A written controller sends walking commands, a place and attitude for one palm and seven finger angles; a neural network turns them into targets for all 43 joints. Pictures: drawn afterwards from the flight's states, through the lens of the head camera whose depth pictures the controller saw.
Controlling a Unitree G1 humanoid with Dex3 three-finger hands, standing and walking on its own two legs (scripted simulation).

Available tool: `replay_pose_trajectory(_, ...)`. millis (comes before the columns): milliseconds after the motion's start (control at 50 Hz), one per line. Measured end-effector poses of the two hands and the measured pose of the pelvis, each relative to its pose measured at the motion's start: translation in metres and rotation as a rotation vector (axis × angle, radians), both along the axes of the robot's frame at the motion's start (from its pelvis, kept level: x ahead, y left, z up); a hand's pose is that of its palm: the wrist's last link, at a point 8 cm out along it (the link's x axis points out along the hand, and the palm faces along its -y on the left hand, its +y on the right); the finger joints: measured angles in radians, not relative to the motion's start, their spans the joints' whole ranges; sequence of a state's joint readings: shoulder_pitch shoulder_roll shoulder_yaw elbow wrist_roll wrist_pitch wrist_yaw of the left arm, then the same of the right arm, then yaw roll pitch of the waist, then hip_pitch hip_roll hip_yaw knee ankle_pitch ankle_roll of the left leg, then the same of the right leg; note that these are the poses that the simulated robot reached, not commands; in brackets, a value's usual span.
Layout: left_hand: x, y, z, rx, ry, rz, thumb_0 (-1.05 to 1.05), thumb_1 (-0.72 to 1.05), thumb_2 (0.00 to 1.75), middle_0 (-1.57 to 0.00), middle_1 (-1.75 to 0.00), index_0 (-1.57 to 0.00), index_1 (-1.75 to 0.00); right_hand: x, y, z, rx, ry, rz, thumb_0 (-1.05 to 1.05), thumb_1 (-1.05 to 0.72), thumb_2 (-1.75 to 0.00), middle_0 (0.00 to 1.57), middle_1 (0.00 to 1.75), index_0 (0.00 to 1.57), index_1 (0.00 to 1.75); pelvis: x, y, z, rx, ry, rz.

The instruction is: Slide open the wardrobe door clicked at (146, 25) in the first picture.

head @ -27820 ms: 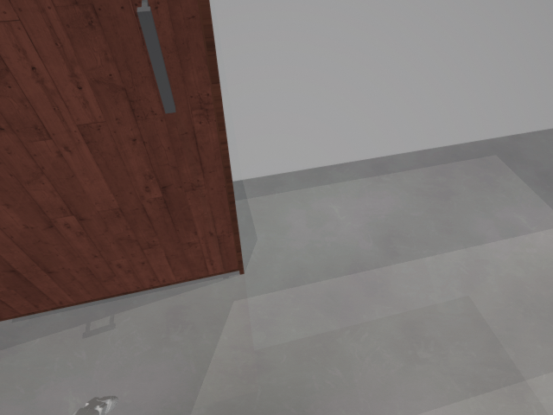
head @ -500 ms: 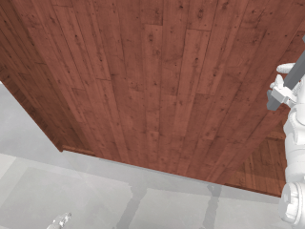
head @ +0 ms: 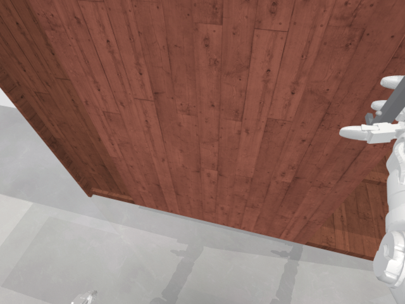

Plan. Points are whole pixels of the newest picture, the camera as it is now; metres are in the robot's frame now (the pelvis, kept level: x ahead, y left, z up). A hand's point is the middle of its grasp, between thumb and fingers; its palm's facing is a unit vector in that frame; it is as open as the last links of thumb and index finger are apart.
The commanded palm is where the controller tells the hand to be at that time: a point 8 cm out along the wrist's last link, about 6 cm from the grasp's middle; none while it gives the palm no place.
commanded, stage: loosen the grip on the handle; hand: right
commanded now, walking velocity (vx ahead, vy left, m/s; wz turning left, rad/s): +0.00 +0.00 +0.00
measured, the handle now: (395, 92) +0.49 -0.29 +0.18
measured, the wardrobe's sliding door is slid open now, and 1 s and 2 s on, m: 0.55 0.55 0.55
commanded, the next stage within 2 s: slip the hand off the handle in 0.10 s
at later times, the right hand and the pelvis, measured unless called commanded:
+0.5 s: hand (395, 116) +0.46 -0.30 +0.15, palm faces +0.36 +0.92 -0.16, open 13.9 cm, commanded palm +0.41 -0.35 +0.16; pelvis +0.03 +0.00 +0.00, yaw +0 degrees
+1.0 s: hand out of the picture +0.44 -0.35 +0.15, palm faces +0.35 +0.92 -0.16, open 14.5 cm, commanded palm +0.38 -0.38 +0.16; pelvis +0.04 -0.01 +0.00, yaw +0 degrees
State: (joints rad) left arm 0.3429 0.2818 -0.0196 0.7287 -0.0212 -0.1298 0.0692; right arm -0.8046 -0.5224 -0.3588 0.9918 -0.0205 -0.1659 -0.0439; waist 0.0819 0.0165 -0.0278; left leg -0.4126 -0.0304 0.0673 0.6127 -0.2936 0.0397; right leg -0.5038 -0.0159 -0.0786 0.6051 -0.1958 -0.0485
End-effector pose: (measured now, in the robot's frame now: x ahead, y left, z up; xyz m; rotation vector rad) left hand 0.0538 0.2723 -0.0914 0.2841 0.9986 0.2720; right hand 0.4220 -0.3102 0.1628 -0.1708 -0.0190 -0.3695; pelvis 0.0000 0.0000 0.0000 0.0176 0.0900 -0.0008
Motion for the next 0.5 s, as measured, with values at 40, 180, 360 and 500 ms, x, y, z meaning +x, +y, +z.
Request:
replay_pose_trajectory(40,0.000,-0.003,-0.001,-0.004,0.008,0.006,0.01,0.90,0.90,-0.20,-0.30,-0.21,-0.30,0.001,-0.002,-0.001,-0.010,-0.001,0.006,0.00,0.48,-0.24,0.37,1.28,0.36,1.27,0.004,-0.001,0.001,0.002,0.002,0.002)
replay_pose_trajectory(180,0.019,-0.014,-0.004,-0.027,0.012,-0.010,0.01,0.90,0.90,-0.20,-0.30,-0.21,-0.30,0.001,-0.005,-0.001,0.002,0.003,0.027,-0.01,0.54,-0.21,0.38,1.27,0.39,1.25,0.019,-0.005,0.003,0.005,-0.002,-0.004)
replay_pose_trajectory(360,0.063,-0.024,0.003,-0.044,-0.086,-0.037,0.01,0.90,0.90,-0.20,-0.30,-0.21,-0.30,0.000,-0.009,0.000,0.012,0.014,0.028,-0.01,0.55,-0.20,0.39,1.24,0.40,1.23,0.028,-0.006,0.004,0.001,-0.003,0.003)
replay_pose_trajectory(500,0.077,-0.021,0.008,-0.031,-0.118,-0.037,0.01,0.90,0.90,-0.20,-0.30,-0.21,-0.30,-0.005,-0.028,-0.001,0.016,0.031,-0.007,-0.01,0.55,-0.20,0.37,1.22,0.39,1.22,0.032,-0.003,0.004,0.001,-0.001,0.005)
